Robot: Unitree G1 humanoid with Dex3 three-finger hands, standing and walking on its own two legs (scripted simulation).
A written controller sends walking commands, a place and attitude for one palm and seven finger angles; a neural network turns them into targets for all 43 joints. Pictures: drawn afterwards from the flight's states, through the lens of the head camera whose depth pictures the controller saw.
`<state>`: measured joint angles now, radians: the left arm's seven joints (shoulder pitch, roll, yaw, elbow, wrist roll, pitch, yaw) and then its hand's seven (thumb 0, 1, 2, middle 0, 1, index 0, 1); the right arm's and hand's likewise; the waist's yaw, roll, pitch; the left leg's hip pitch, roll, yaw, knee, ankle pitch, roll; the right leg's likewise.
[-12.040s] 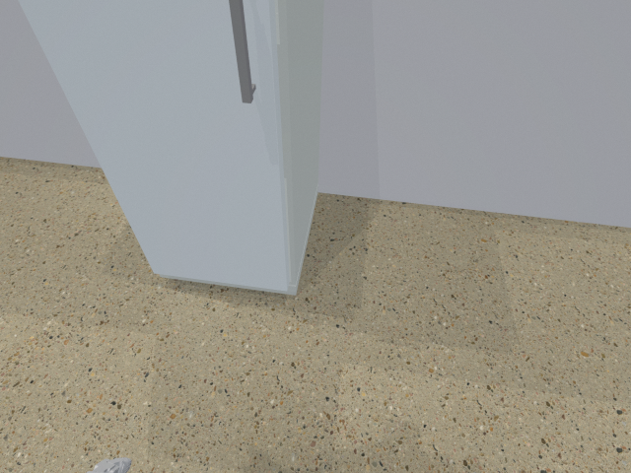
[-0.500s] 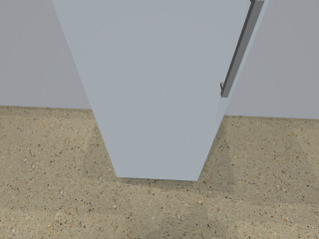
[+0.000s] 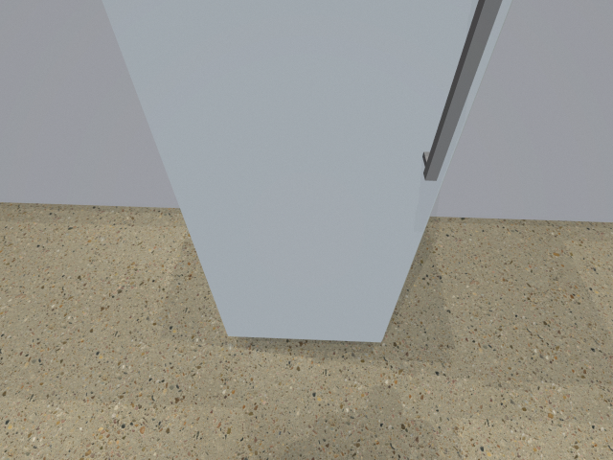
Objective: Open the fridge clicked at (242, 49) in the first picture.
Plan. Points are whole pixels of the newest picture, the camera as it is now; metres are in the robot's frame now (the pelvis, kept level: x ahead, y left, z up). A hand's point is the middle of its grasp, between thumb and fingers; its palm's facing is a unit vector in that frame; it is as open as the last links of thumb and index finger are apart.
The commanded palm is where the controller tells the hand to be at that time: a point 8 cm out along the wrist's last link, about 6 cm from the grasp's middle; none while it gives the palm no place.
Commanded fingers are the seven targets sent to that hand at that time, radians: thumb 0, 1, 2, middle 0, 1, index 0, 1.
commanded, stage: look again from close up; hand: right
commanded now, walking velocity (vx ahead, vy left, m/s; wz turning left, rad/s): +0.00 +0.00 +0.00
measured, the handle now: (452, 95) +0.54 -0.17 +0.21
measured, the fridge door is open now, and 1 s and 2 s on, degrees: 0 0 0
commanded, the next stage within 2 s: shuffle to correct the standing spot in 0.72 s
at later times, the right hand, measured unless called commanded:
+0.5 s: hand out of the picture +0.04 -0.20 -0.17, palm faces +0.01 +0.97 -0.24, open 7.4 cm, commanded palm none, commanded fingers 0.00 -0.90 -0.90 0.20 0.30 0.20 0.30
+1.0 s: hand out of the picture +0.02 -0.19 -0.18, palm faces +0.04 +0.98 -0.21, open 7.4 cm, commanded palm none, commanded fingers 0.00 -0.90 -0.90 0.20 0.30 0.20 0.30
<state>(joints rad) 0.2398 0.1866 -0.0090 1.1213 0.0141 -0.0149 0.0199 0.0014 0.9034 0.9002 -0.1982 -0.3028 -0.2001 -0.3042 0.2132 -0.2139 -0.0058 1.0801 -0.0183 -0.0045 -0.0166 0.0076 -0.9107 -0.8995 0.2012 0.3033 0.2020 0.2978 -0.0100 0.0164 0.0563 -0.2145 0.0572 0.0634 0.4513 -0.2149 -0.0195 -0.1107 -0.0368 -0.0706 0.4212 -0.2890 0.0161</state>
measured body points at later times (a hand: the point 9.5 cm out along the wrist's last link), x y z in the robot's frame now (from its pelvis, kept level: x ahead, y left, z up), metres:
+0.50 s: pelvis +0.00 +0.00 +0.00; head +0.02 +0.00 +0.45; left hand +0.03 +0.24 -0.15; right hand +0.04 -0.25 -0.15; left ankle +0.02 +0.13 -0.74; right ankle -0.04 -0.12 -0.74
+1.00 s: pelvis +0.01 +0.01 +0.00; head +0.02 +0.00 +0.45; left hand +0.02 +0.24 -0.16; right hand +0.02 -0.24 -0.16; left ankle +0.02 +0.13 -0.74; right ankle -0.04 -0.12 -0.74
